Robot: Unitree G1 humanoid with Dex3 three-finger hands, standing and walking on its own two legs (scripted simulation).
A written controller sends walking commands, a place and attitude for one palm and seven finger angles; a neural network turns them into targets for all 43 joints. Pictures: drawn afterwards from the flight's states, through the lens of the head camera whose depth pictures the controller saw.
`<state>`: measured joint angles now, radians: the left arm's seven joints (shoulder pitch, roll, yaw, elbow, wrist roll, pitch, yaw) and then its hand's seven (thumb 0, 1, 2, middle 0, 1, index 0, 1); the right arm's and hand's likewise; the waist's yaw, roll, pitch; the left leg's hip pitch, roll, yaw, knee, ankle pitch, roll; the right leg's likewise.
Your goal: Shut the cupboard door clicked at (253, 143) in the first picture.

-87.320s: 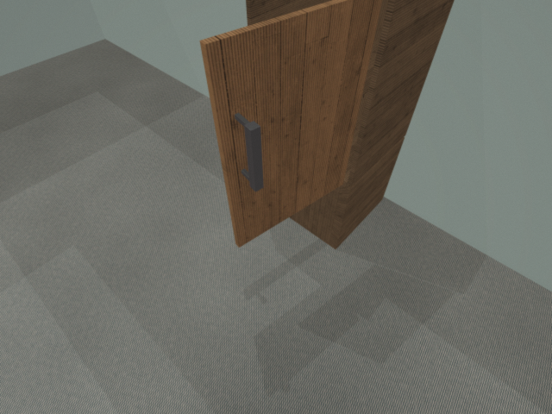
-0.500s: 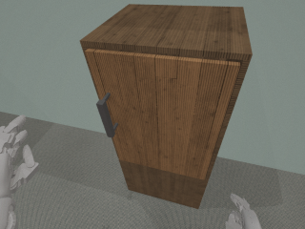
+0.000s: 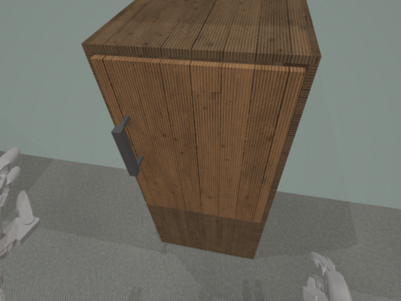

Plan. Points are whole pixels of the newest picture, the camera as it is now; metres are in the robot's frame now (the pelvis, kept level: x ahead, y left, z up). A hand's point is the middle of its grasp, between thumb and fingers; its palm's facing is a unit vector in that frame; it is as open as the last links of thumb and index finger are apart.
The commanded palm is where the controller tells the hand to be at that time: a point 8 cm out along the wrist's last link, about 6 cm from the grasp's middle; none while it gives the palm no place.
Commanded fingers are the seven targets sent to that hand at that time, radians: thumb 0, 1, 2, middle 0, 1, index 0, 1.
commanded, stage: step back with the hand held close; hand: left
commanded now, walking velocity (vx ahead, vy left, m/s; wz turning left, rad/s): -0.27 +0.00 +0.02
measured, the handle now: (130, 147) +0.48 +0.23 +0.02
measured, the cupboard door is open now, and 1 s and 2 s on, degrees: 0 0 0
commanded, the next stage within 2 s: stop stepping back and stand still in 0.96 s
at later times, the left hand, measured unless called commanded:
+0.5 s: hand out of the picture +0.10 +0.29 +0.16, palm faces +0.51 -0.74 -0.43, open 7.4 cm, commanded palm +0.04 +0.32 +0.18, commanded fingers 0.00 0.90 0.90 -0.20 -0.30 -0.20 -0.30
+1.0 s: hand out of the picture -0.06 +0.31 +0.17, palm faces +0.61 -0.67 -0.43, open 7.4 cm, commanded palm -0.12 +0.33 +0.18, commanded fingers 0.00 0.90 0.90 -0.20 -0.30 -0.20 -0.30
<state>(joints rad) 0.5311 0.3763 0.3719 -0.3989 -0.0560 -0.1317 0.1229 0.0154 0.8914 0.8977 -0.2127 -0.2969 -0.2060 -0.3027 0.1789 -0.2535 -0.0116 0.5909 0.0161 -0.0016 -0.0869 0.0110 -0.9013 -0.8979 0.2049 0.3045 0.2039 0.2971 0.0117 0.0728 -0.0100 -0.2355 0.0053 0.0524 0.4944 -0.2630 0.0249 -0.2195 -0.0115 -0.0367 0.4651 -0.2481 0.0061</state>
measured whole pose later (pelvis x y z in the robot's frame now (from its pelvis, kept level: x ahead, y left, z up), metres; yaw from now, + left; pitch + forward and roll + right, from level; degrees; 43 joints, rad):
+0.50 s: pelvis -0.09 +0.01 -0.02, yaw +3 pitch -2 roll -2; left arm 0.51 0.40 0.43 -0.47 -0.01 -0.20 0.17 0.02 0.89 0.90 -0.21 -0.30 -0.21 -0.30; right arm 0.26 -0.22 0.01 0.57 0.01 -0.04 -0.10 0.01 -0.90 -0.90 0.21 0.30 0.20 0.30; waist -0.02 0.01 -0.01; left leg -0.43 0.00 0.03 0.67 -0.26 0.07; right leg -0.38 0.02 0.00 0.59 -0.20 0.02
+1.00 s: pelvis -0.21 +0.01 -0.03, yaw +9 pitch -1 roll -5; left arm 0.50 0.44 0.50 -0.53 -0.05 -0.27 0.16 0.01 0.89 0.90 -0.21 -0.30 -0.21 -0.30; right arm 0.18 -0.19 -0.03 0.64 0.01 -0.10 -0.06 0.01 -0.90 -0.90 0.21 0.30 0.20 0.30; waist 0.00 0.04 0.01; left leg -0.63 0.13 0.17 0.67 -0.19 0.02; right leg -0.31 0.08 0.00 0.72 -0.41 0.00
